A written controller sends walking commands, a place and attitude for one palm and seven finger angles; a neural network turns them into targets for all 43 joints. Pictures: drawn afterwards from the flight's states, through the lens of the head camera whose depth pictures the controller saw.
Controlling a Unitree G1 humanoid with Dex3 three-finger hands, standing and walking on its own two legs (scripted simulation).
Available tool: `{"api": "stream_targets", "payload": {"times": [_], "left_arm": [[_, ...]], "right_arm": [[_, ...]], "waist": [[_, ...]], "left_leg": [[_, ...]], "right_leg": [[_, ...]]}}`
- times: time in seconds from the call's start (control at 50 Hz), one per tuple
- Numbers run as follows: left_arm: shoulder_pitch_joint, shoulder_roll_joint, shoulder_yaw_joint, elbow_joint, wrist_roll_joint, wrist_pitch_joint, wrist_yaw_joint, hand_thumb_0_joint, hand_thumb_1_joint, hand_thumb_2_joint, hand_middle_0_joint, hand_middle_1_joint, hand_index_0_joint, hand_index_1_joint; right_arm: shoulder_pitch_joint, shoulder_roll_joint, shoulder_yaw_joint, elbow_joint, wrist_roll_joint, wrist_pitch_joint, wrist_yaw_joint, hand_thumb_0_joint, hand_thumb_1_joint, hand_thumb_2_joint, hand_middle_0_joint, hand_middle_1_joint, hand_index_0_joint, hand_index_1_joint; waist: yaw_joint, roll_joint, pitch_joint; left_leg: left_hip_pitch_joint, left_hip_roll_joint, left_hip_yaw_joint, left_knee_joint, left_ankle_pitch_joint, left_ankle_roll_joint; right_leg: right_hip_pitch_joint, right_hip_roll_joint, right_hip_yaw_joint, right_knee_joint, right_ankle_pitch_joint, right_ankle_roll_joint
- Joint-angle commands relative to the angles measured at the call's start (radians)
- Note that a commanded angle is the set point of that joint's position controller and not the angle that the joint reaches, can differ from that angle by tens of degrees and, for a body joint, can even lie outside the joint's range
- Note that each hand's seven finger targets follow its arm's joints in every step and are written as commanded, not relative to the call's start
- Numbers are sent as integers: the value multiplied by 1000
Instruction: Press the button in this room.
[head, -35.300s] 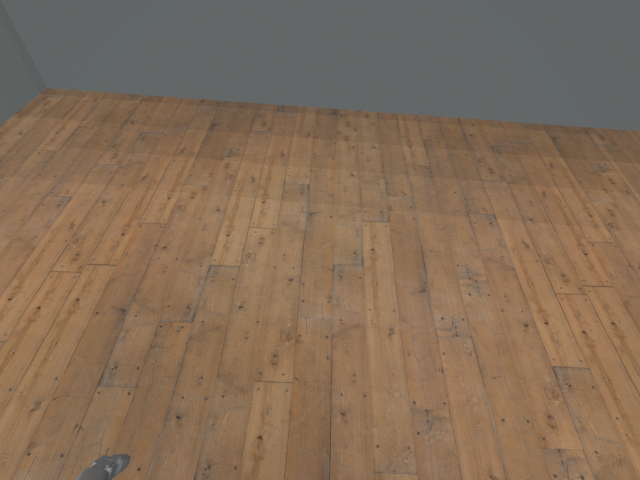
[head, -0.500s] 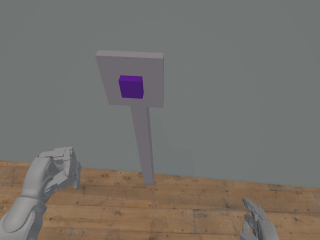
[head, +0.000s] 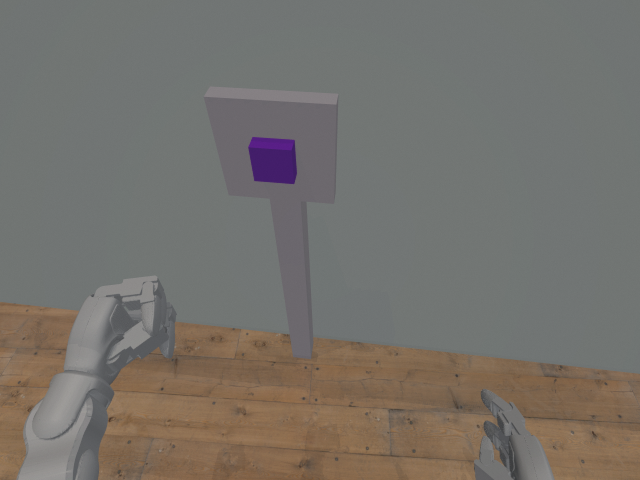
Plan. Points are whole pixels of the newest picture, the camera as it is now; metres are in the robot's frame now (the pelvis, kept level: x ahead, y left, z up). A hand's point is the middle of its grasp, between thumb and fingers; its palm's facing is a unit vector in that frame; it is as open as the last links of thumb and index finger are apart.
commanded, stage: aim a knuckle at the button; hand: left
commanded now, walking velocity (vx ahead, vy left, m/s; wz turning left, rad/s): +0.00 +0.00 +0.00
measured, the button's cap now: (274, 159) +0.55 +0.12 +0.10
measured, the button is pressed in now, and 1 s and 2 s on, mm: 0 0 0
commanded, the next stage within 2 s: none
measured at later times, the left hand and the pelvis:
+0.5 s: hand (226, 270) +0.35 +0.16 +0.07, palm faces -0.08 -1.00 -0.02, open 3.1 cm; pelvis +0.01 +0.00 +0.00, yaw -1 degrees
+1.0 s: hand (276, 223) +0.44 +0.10 +0.07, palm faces -0.08 -1.00 -0.03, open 3.1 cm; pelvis +0.01 -0.01 -0.01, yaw -2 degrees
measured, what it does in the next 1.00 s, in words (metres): stands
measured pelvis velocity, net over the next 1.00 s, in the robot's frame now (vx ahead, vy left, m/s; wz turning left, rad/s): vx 0.01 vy -0.01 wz -0.03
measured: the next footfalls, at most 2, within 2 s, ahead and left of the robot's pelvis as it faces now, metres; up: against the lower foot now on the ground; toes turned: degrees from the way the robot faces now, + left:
none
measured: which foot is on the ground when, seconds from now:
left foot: down 0.00-1.00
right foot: down 0.00-1.00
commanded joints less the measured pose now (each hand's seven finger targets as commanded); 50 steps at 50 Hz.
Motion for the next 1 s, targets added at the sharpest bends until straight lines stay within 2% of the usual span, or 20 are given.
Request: {"api": "stream_targets", "payload": {"times": [0.0,0.06,0.08,0.16,0.2,0.24,0.34,0.4,0.46,0.48,0.52,0.56,0.58,0.64,0.74,0.86,0.88,0.9,0.96,0.98], "left_arm": [[-291,144,25,-169,5,-59,10,0,900,900,-1300,-1500,-1300,-1500],[-362,155,26,-110,24,-42,24,0,900,900,-1300,-1500,-1300,-1500],[-365,187,56,-75,24,-38,32,0,900,900,-1300,-1500,-1300,-1500],[-458,157,46,-65,25,-41,57,0,900,900,-1300,-1500,-1300,-1500],[-424,168,72,-26,24,-51,68,0,900,900,-1300,-1500,-1300,-1500],[-467,123,23,-25,33,-62,74,0,900,900,-1300,-1500,-1300,-1500],[-520,78,-29,33,58,-74,85,0,900,900,-1300,-1500,-1300,-1500],[-581,113,-2,100,66,-73,94,0,900,900,-1300,-1500,-1300,-1500],[-702,120,-1,102,77,-90,113,0,900,900,-1300,-1500,-1300,-1500],[-730,155,21,108,82,-100,123,0,900,900,-1300,-1500,-1300,-1500],[-784,135,5,97,88,-125,136,0,900,900,-1300,-1500,-1300,-1500],[-779,132,10,132,86,-141,140,0,900,900,-1300,-1500,-1300,-1500],[-776,150,24,170,85,-146,141,0,900,900,-1300,-1500,-1300,-1500],[-812,80,-32,264,91,-140,132,0,900,900,-1300,-1500,-1300,-1500],[-873,88,-22,384,106,-125,137,0,900,900,-1300,-1500,-1300,-1500],[-1098,100,-23,390,132,-202,194,0,900,900,-1300,-1500,-1300,-1500],[-1129,108,-23,406,136,-212,203,0,900,900,-1300,-1500,-1300,-1500],[-1160,136,1,445,145,-220,214,0,900,900,-1300,-1500,-1300,-1500],[-1216,121,-5,592,164,-223,228,0,900,900,-1300,-1500,-1300,-1500],[-1243,155,19,630,174,-224,232,0,900,900,-1300,-1500,-1300,-1500]], "right_arm": [[-57,-122,-54,-143,5,-66,-13,0,-900,-900,200,300,200,300],[-59,-124,-53,-136,2,-57,-14,0,-900,-900,200,300,200,300],[-53,-127,-52,-134,0,-50,-13,0,-900,-900,200,300,200,300],[-56,-115,-54,-142,-3,-36,-6,0,-900,-900,200,300,200,300],[-47,-115,-55,-146,-6,-27,2,0,-900,-900,200,300,200,300],[-38,-113,-58,-143,-7,-21,8,0,-900,-900,200,300,200,300],[-9,-117,-69,-127,-7,0,20,0,-900,-900,200,300,200,300],[-2,-127,-73,-116,-7,21,20,0,-900,-900,200,300,200,300],[-4,-119,-70,-111,-9,38,19,0,-900,-900,200,300,200,300],[-2,-121,-71,-107,-12,44,18,0,-900,-900,200,300,200,300],[5,-110,-70,-102,-15,48,20,0,-900,-900,200,300,200,300],[20,-110,-73,-91,-18,53,23,0,-900,-900,200,300,200,300],[29,-115,-73,-84,-19,60,25,0,-900,-900,200,300,200,300],[39,-114,-79,-72,-14,76,30,0,-900,-900,200,300,200,300],[63,-124,-84,-70,-14,112,41,0,-900,-900,200,300,200,300],[90,-113,-89,-53,-23,131,48,0,-900,-900,200,300,200,300],[95,-116,-87,-48,-25,133,49,0,-900,-900,200,300,200,300],[102,-118,-89,-37,-27,138,48,0,-900,-900,200,300,200,300],[116,-119,-87,-14,-28,151,51,0,-900,-900,200,300,200,300],[126,-124,-86,-11,-32,157,51,0,-900,-900,200,300,200,300]], "waist": [[-31,-13,-162],[-32,-9,-168],[-25,-57,-170],[-15,16,-239],[-1,-31,-260],[-13,-4,-266],[-36,-31,-252],[-45,-100,-234],[-46,-36,-269],[-49,-48,-286],[-46,9,-342],[-44,11,-376],[-49,-62,-376],[-67,-50,-335],[-70,-77,-324],[-90,-27,-408],[-99,-52,-416],[-103,-54,-417],[-118,-56,-370],[-120,-76,-374]], "left_leg": [[-64,-33,-33,-157,112,6],[-72,-33,-32,-158,126,4],[-91,-32,-34,-158,129,5],[-55,-37,-22,-159,199,-4],[-64,-33,-22,-160,245,-7],[-48,-31,-16,-158,277,-12],[-46,-28,-10,-151,294,-10],[-85,-28,-8,-147,247,-3],[-69,-32,-8,-146,246,-5],[-73,-30,-7,-137,246,-3],[-45,-33,-3,-132,288,-5],[-30,-30,-2,-121,341,-9],[-53,-27,-7,-117,347,-5],[-71,-28,3,-117,333,-8],[-112,-31,10,-109,319,-4],[-90,-31,4,-84,330,-3],[-105,-31,3,-78,320,1],[-120,-31,3,-75,306,1],[-173,-37,7,-72,236,3],[-195,-39,6,-69,228,7]], "right_leg": [[139,42,73,-106,-40,-10],[135,39,69,-95,-11,-12],[148,42,70,-95,-19,-12],[169,37,69,-70,84,-16],[201,40,65,-57,138,-18],[187,39,60,-48,183,-19],[158,40,60,-48,211,-16],[157,40,70,-56,175,-11],[157,37,75,-44,177,-16],[162,39,81,-43,172,-14],[185,36,85,-30,228,-16],[199,38,83,-20,285,-17],[213,42,82,-18,298,-15],[175,40,79,-17,302,-13],[159,38,81,-15,300,-13],[143,45,89,12,307,-13],[143,48,91,16,302,-11],[141,47,93,19,296,-10],[101,46,96,16,239,-10],[109,47,101,17,234,-10]]}}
